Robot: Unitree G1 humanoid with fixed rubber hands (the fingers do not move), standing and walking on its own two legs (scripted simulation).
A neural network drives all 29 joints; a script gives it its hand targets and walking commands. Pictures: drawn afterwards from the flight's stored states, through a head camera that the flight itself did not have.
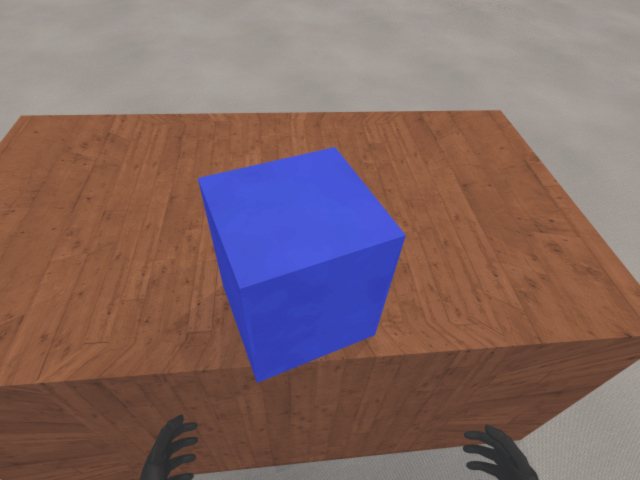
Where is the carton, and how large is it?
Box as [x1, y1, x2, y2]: [198, 147, 405, 382]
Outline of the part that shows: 335,147 198,178 223,286 257,382 371,336 375,333 405,235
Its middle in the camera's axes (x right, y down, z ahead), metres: -0.04 +0.04 +0.60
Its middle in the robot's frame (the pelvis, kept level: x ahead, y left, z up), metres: +0.42 +0.05 +0.00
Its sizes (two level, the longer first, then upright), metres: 0.210 0.200 0.250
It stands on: a pedestal, 0.66 m high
